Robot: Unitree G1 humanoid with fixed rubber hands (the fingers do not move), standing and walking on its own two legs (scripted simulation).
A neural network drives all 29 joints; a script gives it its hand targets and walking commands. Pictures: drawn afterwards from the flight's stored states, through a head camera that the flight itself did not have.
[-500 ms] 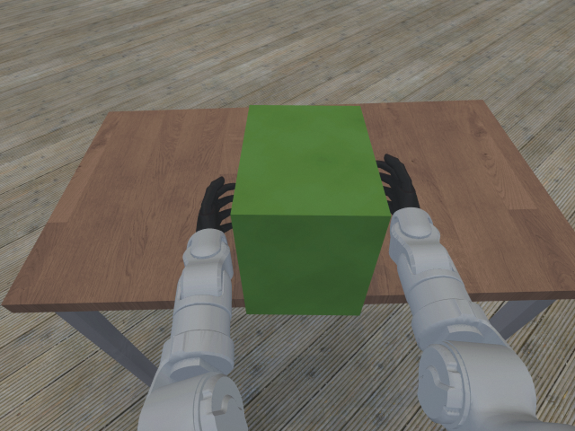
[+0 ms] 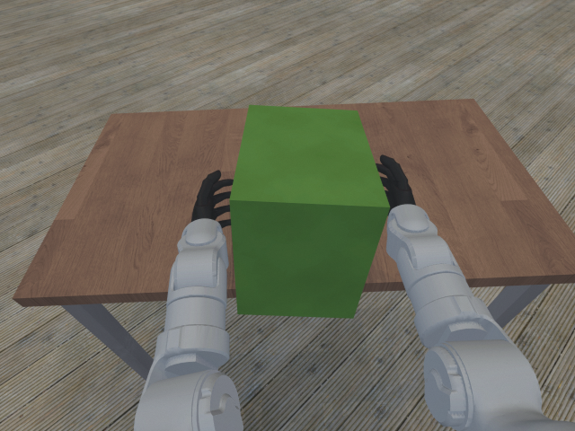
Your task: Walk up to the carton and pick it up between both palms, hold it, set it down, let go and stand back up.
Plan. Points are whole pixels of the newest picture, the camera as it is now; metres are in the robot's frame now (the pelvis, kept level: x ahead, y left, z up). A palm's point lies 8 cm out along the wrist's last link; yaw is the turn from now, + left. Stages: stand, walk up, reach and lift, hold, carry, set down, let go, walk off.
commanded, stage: reach and lift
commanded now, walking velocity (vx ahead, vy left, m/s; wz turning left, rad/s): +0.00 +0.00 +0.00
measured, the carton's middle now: (299, 208) +0.46 -0.01 +0.04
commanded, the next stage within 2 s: none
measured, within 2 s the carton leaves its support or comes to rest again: neither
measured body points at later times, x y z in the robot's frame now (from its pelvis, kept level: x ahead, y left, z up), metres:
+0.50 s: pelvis -0.01 +0.00 +0.00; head -0.02 -0.02 +0.45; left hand +0.38 +0.13 +0.16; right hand +0.40 -0.14 +0.15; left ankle +0.01 +0.12 -0.76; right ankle +0.00 -0.09 -0.76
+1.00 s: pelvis +0.00 +0.00 +0.00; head -0.02 -0.02 +0.45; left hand +0.37 +0.15 +0.19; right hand +0.39 -0.13 +0.20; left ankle +0.01 +0.12 -0.76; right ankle +0.00 -0.09 -0.76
